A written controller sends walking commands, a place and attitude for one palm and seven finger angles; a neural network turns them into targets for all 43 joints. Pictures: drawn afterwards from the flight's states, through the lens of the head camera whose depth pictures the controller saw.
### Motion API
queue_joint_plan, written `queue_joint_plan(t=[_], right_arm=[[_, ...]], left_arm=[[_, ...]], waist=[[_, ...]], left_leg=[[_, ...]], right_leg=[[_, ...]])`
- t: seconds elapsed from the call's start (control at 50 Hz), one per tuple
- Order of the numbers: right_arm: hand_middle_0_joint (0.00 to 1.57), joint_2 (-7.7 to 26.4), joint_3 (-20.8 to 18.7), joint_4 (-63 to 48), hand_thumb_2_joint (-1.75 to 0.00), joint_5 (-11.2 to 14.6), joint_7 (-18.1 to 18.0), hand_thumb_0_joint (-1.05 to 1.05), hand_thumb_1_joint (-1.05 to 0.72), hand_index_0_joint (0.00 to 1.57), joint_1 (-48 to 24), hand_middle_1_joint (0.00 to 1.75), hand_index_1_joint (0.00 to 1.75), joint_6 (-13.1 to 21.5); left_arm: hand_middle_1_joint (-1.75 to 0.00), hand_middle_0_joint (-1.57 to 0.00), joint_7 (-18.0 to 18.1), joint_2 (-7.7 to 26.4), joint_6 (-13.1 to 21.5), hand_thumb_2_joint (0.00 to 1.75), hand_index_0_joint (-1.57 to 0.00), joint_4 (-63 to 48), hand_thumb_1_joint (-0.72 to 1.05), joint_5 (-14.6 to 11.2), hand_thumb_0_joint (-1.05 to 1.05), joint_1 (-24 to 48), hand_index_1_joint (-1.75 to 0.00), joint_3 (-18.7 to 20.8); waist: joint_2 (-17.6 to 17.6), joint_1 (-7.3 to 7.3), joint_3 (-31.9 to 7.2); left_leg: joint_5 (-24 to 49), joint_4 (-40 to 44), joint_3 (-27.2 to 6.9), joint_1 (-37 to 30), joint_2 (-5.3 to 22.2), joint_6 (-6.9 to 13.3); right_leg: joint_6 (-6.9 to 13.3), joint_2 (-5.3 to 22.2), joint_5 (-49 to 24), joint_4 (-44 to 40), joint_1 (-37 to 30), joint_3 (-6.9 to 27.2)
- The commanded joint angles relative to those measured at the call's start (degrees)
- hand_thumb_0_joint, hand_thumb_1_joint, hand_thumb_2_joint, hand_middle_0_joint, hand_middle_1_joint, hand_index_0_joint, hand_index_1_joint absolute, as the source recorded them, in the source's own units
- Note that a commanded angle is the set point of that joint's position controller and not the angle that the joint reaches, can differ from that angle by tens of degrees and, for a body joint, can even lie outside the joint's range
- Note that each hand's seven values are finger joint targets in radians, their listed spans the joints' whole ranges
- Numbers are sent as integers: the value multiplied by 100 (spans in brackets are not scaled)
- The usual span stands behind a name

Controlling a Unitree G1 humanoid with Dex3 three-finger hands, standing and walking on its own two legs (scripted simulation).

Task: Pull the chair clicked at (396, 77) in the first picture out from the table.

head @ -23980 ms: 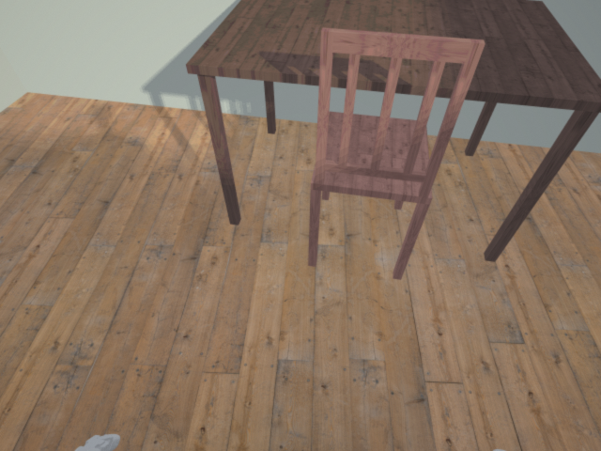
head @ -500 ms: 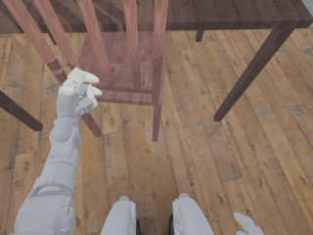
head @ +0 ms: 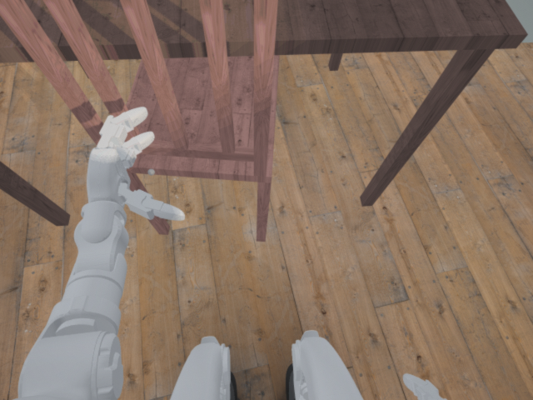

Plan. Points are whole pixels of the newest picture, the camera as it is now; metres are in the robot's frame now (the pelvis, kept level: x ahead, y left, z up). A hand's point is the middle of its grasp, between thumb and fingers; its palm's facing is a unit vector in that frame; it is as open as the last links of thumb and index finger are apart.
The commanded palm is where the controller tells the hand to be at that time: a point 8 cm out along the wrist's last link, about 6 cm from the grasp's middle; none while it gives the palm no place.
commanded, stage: open the thumb and straighten the fingers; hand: left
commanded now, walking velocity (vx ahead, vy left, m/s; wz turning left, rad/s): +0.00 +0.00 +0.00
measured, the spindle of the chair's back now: (162, 85) +0.59 +0.15 +0.05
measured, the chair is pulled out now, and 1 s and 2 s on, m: -0.07 -0.07 -0.07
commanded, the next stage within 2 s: draw the fingers out of the gap in 0.16 s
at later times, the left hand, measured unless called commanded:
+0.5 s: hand (153, 187) +0.42 +0.15 +0.02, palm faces +0.01 -1.00 -0.07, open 17.5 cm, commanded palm +0.38 +0.21 +0.03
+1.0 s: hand (147, 248) +0.33 +0.15 +0.02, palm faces +0.00 -1.00 -0.06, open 17.5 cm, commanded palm +0.30 +0.21 +0.03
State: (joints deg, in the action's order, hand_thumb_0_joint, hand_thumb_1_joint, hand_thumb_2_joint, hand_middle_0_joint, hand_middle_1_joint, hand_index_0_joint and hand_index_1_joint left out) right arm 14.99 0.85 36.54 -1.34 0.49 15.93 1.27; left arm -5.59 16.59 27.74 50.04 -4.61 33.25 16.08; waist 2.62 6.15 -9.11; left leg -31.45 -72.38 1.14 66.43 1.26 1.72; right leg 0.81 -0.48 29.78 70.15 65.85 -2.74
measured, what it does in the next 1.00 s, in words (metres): stands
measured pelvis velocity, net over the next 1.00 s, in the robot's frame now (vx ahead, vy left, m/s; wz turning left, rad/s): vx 0.00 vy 0.00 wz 0.02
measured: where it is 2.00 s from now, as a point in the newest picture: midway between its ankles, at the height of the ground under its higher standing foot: outside the picture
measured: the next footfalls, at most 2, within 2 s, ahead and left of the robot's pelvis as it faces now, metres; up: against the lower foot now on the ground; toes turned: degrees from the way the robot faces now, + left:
none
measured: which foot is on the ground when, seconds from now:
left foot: down 0.00-1.00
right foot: down 0.00-1.00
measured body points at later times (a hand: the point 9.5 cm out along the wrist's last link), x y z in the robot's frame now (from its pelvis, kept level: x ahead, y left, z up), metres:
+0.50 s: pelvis +0.00 +0.01 +0.01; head +0.13 +0.01 +0.44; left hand +0.41 +0.21 +0.03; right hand +0.09 -0.25 -0.12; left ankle +0.02 +0.10 -0.62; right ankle +0.03 -0.11 -0.62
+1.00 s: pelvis +0.00 +0.00 +0.01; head +0.10 +0.01 +0.44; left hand +0.32 +0.21 +0.03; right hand +0.17 -0.23 -0.10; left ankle +0.02 +0.10 -0.62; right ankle +0.03 -0.11 -0.62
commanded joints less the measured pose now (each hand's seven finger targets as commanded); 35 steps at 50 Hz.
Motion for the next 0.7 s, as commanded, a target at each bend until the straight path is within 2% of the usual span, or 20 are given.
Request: queue_joint_plan(t=[0.0, 0.04, 0.08, 0.12, 0.16, 0.2, 0.22, 0.24, 0.26, 0.32, 0.38, 0.4, 0.44, 0.5, 0.52, 0.56, 0.58, 0.6, 0.64, 0.68], right_arm=[[20, 846, -333, -394, -90, -21, -55, 0, -90, 20, 671, 30, 30, 208], [20, 849, -347, -388, -90, -25, -29, 0, -90, 20, 659, 30, 30, 205], [20, 849, -344, -390, -90, -20, -16, 0, -90, 20, 648, 30, 30, 173], [20, 868, -340, -375, -90, -27, -14, 0, -90, 20, 664, 30, 30, 161], [20, 853, -326, -456, -90, -33, -8, 0, -90, 20, 629, 30, 30, 132], [20, 818, -327, -528, -90, -24, 10, 0, -90, 20, 597, 30, 30, 143], [20, 828, -327, -502, -90, -25, 7, 0, -90, 20, 606, 30, 30, 140], [20, 820, -323, -424, -90, -33, -12, 0, -90, 20, 602, 30, 30, 143], [20, 804, -336, -433, -90, -37, -2, 0, -90, 20, 631, 30, 30, 153], [20, 807, -347, -548, -90, -12, 31, 0, -90, 20, 563, 30, 30, 160], [20, 806, -371, -651, -90, 19, 59, 0, -90, 20, 509, 30, 30, 121], [20, 803, -364, -686, -90, 33, 58, 0, -90, 20, 482, 30, 30, 128], [20, 784, -368, -696, -90, 50, 48, 0, -90, 20, 427, 30, 30, 111], [20, 753, -359, -749, -90, 52, 14, 0, -90, 20, 320, 30, 30, 165], [20, 745, -368, -747, -90, 48, 9, 0, -90, 20, 305, 30, 30, 183], [20, 732, -356, -731, -90, 45, -11, 0, -90, 20, 228, 30, 30, 215], [20, 721, -356, -752, -90, 48, -10, 0, -90, 20, 199, 30, 30, 234], [20, 730, -358, -759, -90, 58, -22, 0, -90, 20, 171, 30, 30, 252], [20, 736, -362, -792, -90, 57, -32, 0, -90, 20, 101, 30, 30, 277], [20, 717, -358, -818, -90, 74, -39, 0, -90, 20, 25, 30, 30, 305]], left_arm=[[0, 0, -20, 979, 480, 20, 0, -1303, -55, -98, 0, 2185, 0, 74], [0, 0, -20, 888, 443, 20, 0, -1161, -55, -112, 0, 1881, 0, 78], [0, 0, 1, 817, 397, 20, 0, -1041, -55, -76, 0, 1859, 0, 10], [0, 0, 28, 1009, 387, 20, 0, -1041, -55, -68, 0, 1978, 0, 179], [0, 0, 36, 1209, 400, 20, 0, -1107, -55, -68, 0, 1731, 0, 358], [0, 0, 19, 991, 425, 20, 0, -1317, -55, -84, 0, 1735, 0, 185], [0, 0, 19, 1085, 451, 20, 0, -1379, -55, -81, 0, 1805, 0, 233], [0, 0, 30, 1001, 479, 20, 0, -1349, -55, -71, 0, 2234, 0, 99], [0, 0, 30, 954, 463, 20, 0, -1230, -55, -75, 0, 1902, 0, 171], [0, 0, -17, 686, 461, 20, 0, -1448, -55, -104, 0, 1419, 0, -52], [0, 0, -1, 684, 372, 20, 0, -1755, -55, -177, 0, 810, 0, -37], [0, 0, -5, 598, 346, 20, 0, -1842, -55, -180, 0, 709, 0, -137], [0, 0, 45, 653, 324, 20, 0, -1992, -55, -227, 0, 408, 0, -41], [0, 0, 109, 535, 426, 20, 0, -2525, -55, -226, 0, 411, 0, -226], [0, 0, 127, 568, 458, 20, 0, -2615, -55, -233, 0, 203, 0, -167], [0, 0, 139, 495, 495, 20, 0, -2724, -55, -237, 0, 44, 0, -257], [0, 0, 122, 415, 490, 20, 0, -2742, -55, -226, 0, -121, 0, -333], [0, 0, 106, 351, 503, 20, 0, -2859, -55, -218, 0, -122, 0, -450], [0, 0, 78, 301, 495, 20, 0, -2971, -55, -250, 0, -429, 0, -483], [0, 0, 23, 124, 430, 20, 0, -3047, -55, -298, 0, -661, 0, -660]], waist=[[276, 175, -2803], [209, 107, -2833], [80, 156, -2657], [79, 143, -2664], [43, 24, -2743], [155, 58, -2838], [119, 60, -2892], [110, 213, -2776], [137, 97, -2720], [306, 5, -2854], [4, -97, -2853], [105, -88, -2805], [-200, -136, -2601], [15, -126, -2540], [-9, -175, -2589], [-100, -143, -2468], [-46, -174, -2394], [44, -119, -2359], [48, -190, -2365], [10, -175, -2243]], left_leg=[[2198, 791, -347, -2074, -63, -101], [2198, 808, -336, -2092, -66, -118], [2152, 823, -318, -1965, -68, -97], [2154, 796, -317, -1924, -68, -93], [2192, 822, -282, -1835, -88, -96], [2269, 804, -267, -1915, -91, -86], [2305, 800, -290, -1965, -76, -98], [2213, 757, -304, -1932, -65, -93], [2161, 768, -272, -1890, -86, -96], [2418, 867, -322, -2230, -59, -145], [2355, 952, -286, -2119, -69, -130], [2423, 962, -315, -2190, -64, -135], [2210, 1010, -274, -1977, -80, -113], [2123, 1014, -282, -2059, -89, -104], [2135, 1028, -285, -2104, -88, -118], [2058, 1008, -276, -2020, -91, -102], [2003, 1023, -273, -2001, -103, -108], [2010, 1004, -299, -2109, -88, -104], [1996, 1042, -336, -2169, -89, -127], [1922, 1058, -332, -2179, -96, -123]], right_leg=[[70, -90, -1766, -858, -1356, 171], [62, -89, -1741, -884, -1384, 154], [53, -90, -1748, -908, -1378, 155], [54, -85, -1768, -876, -1374, 154], [61, -83, -1875, -870, -1620, 194], [62, -89, -1953, -855, -1612, 201], [57, -89, -1969, -843, -1611, 196], [37, -84, -1892, -849, -1453, 193], [49, -93, -1842, -881, -1515, 208], [87, -92, -1874, -853, -1430, 137], [73, -93, -1944, -932, -1760, 142], [89, -95, -1940, -905, -1664, 122], [65, -85, -1898, -981, -1862, 139], [79, -74, -1804, -978, -1773, 156], [76, -65, -1813, -981, -1824, 155], [69, -54, -1799, -986, -1821, 162], [79, -55, -1749, -988, -1818, 159], [90, -60, -1700, -983, -1674, 137], [96, -50, -1624, -977, -1663, 113], [94, -44, -1562, -1025, -1654, 97]])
